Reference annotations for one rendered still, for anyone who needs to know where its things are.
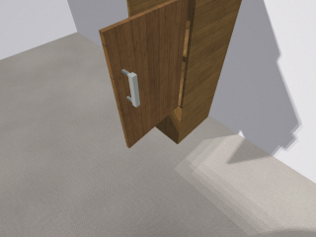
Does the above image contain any cupboard door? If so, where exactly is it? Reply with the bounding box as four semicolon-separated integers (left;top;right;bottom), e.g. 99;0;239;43
99;0;189;148

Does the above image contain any handle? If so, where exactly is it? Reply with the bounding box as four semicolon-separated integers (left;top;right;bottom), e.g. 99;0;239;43
121;69;140;108

